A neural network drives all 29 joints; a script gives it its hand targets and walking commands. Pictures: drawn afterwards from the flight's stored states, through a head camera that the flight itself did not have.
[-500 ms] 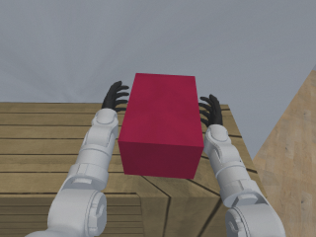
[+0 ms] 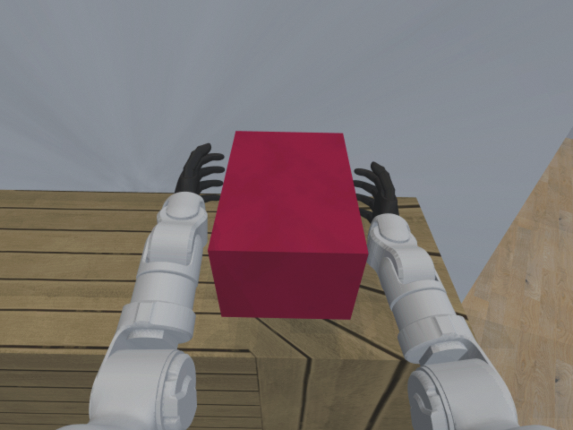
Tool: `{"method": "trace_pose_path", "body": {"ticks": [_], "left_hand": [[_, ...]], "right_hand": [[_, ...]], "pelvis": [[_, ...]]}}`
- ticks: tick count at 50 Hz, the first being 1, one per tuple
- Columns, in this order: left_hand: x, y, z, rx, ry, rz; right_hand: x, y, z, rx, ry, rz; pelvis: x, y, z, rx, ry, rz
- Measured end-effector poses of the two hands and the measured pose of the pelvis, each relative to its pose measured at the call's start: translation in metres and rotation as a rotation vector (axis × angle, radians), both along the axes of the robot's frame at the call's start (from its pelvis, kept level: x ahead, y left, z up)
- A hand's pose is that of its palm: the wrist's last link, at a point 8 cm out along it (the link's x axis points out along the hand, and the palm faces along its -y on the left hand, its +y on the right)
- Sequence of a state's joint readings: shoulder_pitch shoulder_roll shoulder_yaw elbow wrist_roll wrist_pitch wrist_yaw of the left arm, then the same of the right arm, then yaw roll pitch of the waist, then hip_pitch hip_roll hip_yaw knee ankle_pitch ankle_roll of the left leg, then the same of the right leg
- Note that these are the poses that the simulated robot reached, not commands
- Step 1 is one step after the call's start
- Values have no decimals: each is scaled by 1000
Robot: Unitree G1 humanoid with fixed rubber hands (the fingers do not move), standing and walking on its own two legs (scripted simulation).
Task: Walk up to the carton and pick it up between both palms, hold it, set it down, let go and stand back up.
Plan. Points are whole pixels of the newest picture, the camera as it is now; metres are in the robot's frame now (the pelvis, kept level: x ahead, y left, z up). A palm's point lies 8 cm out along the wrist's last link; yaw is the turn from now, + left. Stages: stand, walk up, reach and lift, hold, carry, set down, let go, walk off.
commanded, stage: reach and lift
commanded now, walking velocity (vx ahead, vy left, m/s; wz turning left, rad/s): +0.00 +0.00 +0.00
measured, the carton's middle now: (287, 216) +0.41 +0.00 +0.11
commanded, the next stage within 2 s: hold in 0.68 s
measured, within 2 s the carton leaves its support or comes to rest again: neither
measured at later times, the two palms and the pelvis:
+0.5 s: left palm (187, 192) +0.38 +0.14 +0.18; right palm (381, 210) +0.38 -0.14 +0.15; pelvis +0.00 +0.00 +0.00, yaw +0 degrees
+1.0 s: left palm (180, 188) +0.37 +0.14 +0.20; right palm (384, 205) +0.37 -0.14 +0.17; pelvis -0.01 +0.00 +0.00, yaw +0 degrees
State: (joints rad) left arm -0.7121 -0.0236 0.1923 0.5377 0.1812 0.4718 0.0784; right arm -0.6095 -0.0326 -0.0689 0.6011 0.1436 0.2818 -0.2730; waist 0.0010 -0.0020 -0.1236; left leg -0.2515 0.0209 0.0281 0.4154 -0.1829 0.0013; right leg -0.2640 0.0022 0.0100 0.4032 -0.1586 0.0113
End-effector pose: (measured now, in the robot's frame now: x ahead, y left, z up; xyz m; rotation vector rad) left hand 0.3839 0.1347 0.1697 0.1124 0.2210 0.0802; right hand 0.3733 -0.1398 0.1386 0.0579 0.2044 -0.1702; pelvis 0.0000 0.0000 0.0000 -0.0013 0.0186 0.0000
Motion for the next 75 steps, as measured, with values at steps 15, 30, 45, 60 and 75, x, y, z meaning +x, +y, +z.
{"method": "trace_pose_path", "body": {"ticks": [15, 30, 45, 60, 75], "left_hand": [[0, 1, 5, 1, -3, 16], [-3, 2, 13, -3, -21, 24], [-12, 4, 25, -6, -40, 30], [-23, 4, 34, 1, -48, 32], [-22, 3, 33, 2, -40, 32]], "right_hand": [[4, 2, 3, 3, -5, 14], [3, 2, 11, 5, -25, 18], [-3, 3, 24, 9, -47, 22], [-13, 4, 33, 8, -57, 25], [-12, 3, 31, 7, -52, 26]], "pelvis": [[1, 0, 0, 1, -2, 0], [0, -1, 0, 1, -15, 0], [-3, -1, 0, 1, -43, 0], [-8, -1, 0, 1, -71, 0], [-7, -1, 0, 1, -71, -1]]}}
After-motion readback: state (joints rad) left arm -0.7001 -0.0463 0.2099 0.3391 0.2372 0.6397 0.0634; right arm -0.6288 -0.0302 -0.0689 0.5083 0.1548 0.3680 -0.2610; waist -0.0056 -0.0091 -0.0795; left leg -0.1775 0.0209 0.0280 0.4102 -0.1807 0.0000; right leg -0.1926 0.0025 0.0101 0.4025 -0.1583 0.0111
